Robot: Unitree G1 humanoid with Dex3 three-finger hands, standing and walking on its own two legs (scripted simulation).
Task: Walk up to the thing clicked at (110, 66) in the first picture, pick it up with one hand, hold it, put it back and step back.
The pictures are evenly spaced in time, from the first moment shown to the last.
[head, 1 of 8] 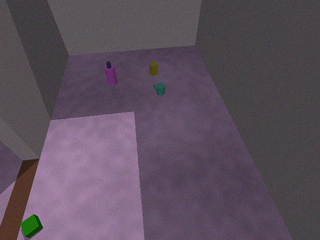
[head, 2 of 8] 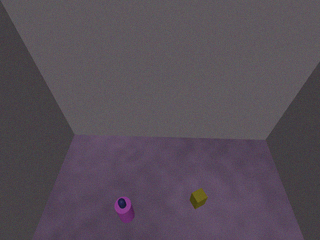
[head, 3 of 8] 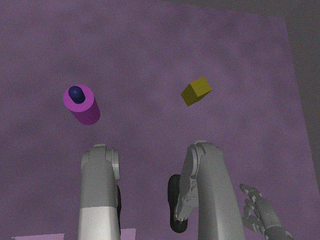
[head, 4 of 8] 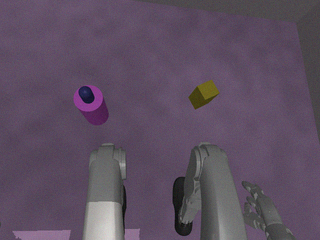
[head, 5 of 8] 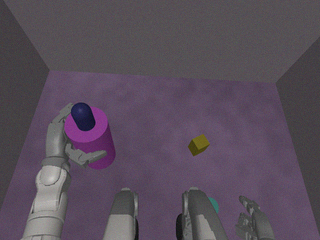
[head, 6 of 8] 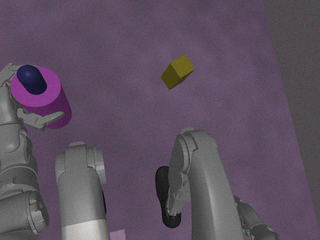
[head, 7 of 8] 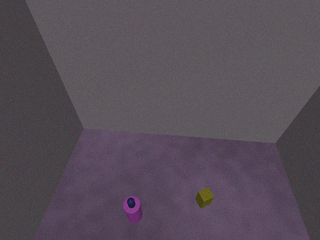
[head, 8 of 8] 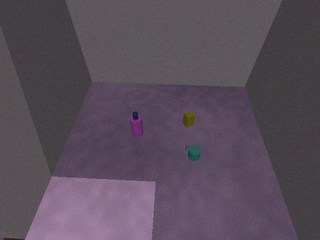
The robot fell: no
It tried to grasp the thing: yes
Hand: left
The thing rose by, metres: 0.65
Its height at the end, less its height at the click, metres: +0.00
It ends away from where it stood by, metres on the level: 0.03
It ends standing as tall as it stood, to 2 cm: yes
